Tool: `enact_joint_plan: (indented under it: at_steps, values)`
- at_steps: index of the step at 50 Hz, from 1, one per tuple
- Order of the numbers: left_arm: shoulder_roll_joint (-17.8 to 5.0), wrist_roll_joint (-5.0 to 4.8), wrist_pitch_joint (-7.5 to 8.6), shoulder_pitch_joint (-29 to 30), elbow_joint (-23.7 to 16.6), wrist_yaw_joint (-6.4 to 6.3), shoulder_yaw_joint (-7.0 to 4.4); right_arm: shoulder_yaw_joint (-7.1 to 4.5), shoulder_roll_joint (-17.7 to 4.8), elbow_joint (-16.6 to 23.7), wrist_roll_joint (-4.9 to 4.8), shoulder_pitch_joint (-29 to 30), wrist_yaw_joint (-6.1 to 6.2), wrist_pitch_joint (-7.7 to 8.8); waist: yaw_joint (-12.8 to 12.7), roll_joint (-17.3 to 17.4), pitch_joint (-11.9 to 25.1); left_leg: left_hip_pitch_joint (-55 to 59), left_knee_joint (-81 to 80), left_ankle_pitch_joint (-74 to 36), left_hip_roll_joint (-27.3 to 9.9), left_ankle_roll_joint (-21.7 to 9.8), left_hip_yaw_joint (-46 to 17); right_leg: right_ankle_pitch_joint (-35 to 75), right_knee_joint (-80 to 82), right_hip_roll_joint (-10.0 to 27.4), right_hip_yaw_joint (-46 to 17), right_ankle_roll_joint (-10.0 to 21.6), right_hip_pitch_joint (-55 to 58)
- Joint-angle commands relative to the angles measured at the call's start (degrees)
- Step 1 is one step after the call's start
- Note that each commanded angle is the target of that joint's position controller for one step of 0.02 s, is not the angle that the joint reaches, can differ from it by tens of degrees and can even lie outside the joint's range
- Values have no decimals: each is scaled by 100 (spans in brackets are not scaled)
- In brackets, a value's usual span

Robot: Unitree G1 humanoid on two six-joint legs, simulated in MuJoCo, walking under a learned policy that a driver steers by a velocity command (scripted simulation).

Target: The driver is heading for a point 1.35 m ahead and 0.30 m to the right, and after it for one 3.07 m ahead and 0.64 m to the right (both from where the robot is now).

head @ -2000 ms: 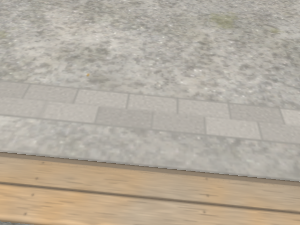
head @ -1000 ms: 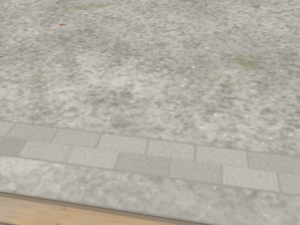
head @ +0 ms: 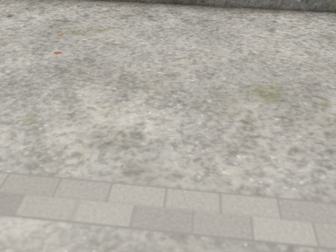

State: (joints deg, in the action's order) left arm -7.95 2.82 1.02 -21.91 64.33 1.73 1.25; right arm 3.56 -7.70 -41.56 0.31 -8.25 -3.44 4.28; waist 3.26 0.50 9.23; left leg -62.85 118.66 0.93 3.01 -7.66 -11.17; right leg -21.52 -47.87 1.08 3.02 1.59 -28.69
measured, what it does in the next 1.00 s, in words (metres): climbs, turning right: left foot, then right foot 0.20 m higher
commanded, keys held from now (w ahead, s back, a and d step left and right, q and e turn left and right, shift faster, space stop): w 0.28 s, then w+e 0.70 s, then e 0.02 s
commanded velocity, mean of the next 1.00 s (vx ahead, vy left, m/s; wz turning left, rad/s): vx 0.49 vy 0.00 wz -0.30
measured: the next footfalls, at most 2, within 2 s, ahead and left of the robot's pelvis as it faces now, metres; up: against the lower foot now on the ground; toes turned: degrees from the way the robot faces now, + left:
left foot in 0.28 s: +0.14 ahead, +0.24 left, +0.00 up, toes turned +5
right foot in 0.74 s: +0.34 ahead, +0.06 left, +0.20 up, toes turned -15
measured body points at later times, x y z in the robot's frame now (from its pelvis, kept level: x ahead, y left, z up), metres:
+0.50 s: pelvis +0.14 +0.14 +0.03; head +0.11 +0.18 +0.47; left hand +0.33 +0.28 -0.09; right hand -0.01 -0.04 -0.11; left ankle +0.10 +0.23 -0.70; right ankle +0.12 +0.00 -0.31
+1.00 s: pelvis +0.31 +0.11 +0.22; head +0.28 +0.11 +0.67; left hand +0.38 +0.29 +0.07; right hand +0.45 -0.15 +0.17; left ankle +0.41 +0.27 -0.28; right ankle +0.30 +0.07 -0.49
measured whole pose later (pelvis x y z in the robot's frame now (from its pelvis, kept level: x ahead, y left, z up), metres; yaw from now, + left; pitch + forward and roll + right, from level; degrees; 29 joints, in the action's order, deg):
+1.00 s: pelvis +0.31 +0.11 +0.22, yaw -19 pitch +2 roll +1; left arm -6.8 0.9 2.9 -25.4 58.0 4.4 1.6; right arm 3.3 -8.5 -37.3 2.0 -5.1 -1.1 7.5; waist 2.9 0.4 8.5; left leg -56.7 102.1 -1.3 -5.3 -7.9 -6.2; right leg -20.3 -39.9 -7.5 -0.6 7.5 -21.5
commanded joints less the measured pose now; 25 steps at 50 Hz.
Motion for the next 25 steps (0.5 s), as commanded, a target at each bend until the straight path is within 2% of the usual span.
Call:
enact_joint_plan:
  at_steps: [1, 3, 6, 7, 8, 9, 10, 11, 12, 13, 14, 15, 16, 17, 18, 19, 20, 21, 22, 23, 24, 25]
  values:
    - [-378, 74, 278, 1499, -758, 0, 27, 83, -39, -74, 2, -661, 294, -189, 593, -488, -959, -22, 519, -411, -221, 430, 481, -1561, 2807, 1252, -1587, 1065, -1524]
    - [-562, 36, 339, 1162, -778, -39, -25, 71, -60, -67, -22, -332, 412, -220, 284, -492, -928, -261, 135, -473, -408, 544, 626, -1407, 2879, 1363, -1539, 1054, -1013]
    - [-613, -68, 372, 858, -886, -159, -107, 54, -130, -108, -60, -121, 440, -215, 38, -660, -564, -248, -1024, -507, -912, 654, 898, -1172, 2863, 1506, -1571, 1002, 63]
    - [-716, -136, 358, 830, -893, -202, -166, 119, -30, -49, -33, 88, 432, -199, -30, -777, -466, -33, -1870, -414, -1097, 624, 1056, -982, 3008, 1529, -1505, 944, 318]
    - [-811, -163, 343, 882, -983, -247, -197, 158, -9, -50, -14, 243, 421, -215, -99, -920, -357, 555, -2859, -178, -1198, 609, 1249, -831, 3158, 1569, -1413, 918, 299]
    - [-900, -248, 325, 1107, -1113, -282, -225, 164, -65, -78, -65, 267, 393, -236, -43, -945, -259, 1698, -4133, 152, -1190, 554, 1486, -713, 3310, 1480, -1076, 868, -135]
    - [-1018, -273, 290, 1284, -1152, -290, -232, 112, -177, -227, -151, 82, 371, -281, 65, -1114, -91, 2805, -5004, 598, -1084, 481, 1768, -570, 3446, 1478, -840, 863, -430]
    - [-1206, -331, 249, 1214, -1128, -298, -279, -18, -363, -385, -197, -314, 355, -317, 177, -1297, -43, 3466, -6020, 1127, -1019, 406, 1773, -417, 3373, 1499, -849, 925, -185]
    - [-1365, -310, 183, 1172, -1089, -290, -315, -198, -569, -681, -218, -1074, 343, -345, 427, -1314, -14, 4122, -7104, 1326, -881, 319, 1813, -417, 2970, 1486, -900, 921, 220]
    - [-1243, -322, 122, 1025, -1056, -241, -279, -360, -698, -983, -144, -1742, 316, -373, 592, -961, -275, 4618, -8554, 1450, -614, 285, 1909, -216, 1965, 1216, -675, 805, 516]
    - [-833, -228, 135, 818, -1091, -160, -183, -456, -739, -1267, -57, -2022, 233, -419, 415, -428, -562, 4972, -9230, 1316, -718, 374, 1373, 784, 355, 898, -264, 716, 409]
    - [-179, -239, 255, 1027, -1468, -19, -51, -460, -892, -1492, 215, -2497, 149, -405, 146, 948, -729, 5693, -8813, -164, -1551, 502, -240, 532, -2268, 321, -146, 500, -1455]
    - [522, -337, 507, 325, -1194, 126, 35, -360, -807, -1536, 228, -3027, 173, -444, -87, 1928, -214, 6806, -8403, -4000, -2015, 788, -1115, 167, -5018, -483, -1277, 268, -2728]
    - [793, -572, 651, -278, -1039, 182, 52, -502, -1315, -1617, 368, -3475, 139, -359, -42, 2389, 866, 7142, -10290, -1223, -3116, 180, -3725, 492, -6770, -804, -2003, 105, -3217]
    - [570, -662, 677, 797, -1448, 168, 67, -440, -994, -1706, 264, -2939, 104, -313, -83, 1266, -131, 6610, -10369, 813, -3163, 21, -3344, 911, -8279, -570, -1862, 171, -4355]
    - [602, -630, 640, 2159, -2006, 150, 202, -387, -747, -1678, 292, -2365, 129, -328, 29, 584, -910, 6064, -10238, 1904, -2870, 51, -2239, 1416, -8730, -325, -1680, 265, -5116]
    - [640, -568, 538, 2629, -2262, 119, 279, -310, -458, -1601, 360, -1985, 156, -296, 24, 586, -1342, 5709, -10351, 2104, -2533, 66, -1490, 1595, -8988, -215, -1554, 311, -5386]
    - [471, -502, 463, 2348, -2294, 128, 250, -216, -132, -1644, 352, -1899, 174, -223, -142, 575, -1319, 5567, -10210, 1909, -2359, -32, -1096, 1720, -9223, -199, -1593, 369, -5347]
    - [306, -529, 370, 2064, -2280, 155, 203, -130, 220, -1749, 343, -1991, 211, -171, -262, 514, -1335, 5422, -10184, 1626, -2242, 56, -598, 1741, -9440, -244, -1675, 482, -5321]
    - [286, -546, 318, 1927, -2339, 175, 220, -90, 287, -1784, 319, -2084, 257, -159, -345, 545, -1376, 5417, -10241, 1395, -2218, 155, -182, 1807, -9484, -279, -1693, 556, -5548]
    - [401, -553, 263, 1897, -2355, 166, 282, -44, 275, -1867, 376, -2239, 292, -173, -367, 548, -1367, 5521, -10295, 1067, -2371, 224, -39, 1706, -10118, -321, -1589, 625, -5969]
    - [405, -555, 212, 1903, -2422, 200, 303, 0, 271, -1875, 369, -2118, 290, -192, -550, 321, -1571, 5250, -10348, 888, -2259, 466, 536, 1743, -9567, -149, -1563, 662, -6107]
Velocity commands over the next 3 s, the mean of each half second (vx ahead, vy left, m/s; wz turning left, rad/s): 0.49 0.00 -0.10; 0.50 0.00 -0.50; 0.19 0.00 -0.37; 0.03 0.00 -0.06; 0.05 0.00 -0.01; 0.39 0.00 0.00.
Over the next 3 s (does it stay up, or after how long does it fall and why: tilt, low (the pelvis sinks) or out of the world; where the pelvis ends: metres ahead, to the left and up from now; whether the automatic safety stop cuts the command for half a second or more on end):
stays up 0.69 -0.06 0.23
